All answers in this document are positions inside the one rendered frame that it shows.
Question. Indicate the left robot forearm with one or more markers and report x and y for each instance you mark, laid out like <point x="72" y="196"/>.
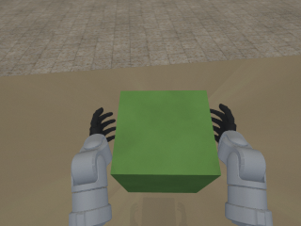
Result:
<point x="89" y="202"/>

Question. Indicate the robot left hand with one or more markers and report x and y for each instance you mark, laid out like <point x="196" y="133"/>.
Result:
<point x="96" y="125"/>

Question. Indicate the robot right hand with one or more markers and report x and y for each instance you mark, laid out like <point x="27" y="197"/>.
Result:
<point x="227" y="123"/>

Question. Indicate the right robot forearm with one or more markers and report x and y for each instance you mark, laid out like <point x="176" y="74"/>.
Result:
<point x="246" y="179"/>

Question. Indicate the carton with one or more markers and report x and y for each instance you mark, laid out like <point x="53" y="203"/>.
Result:
<point x="164" y="142"/>

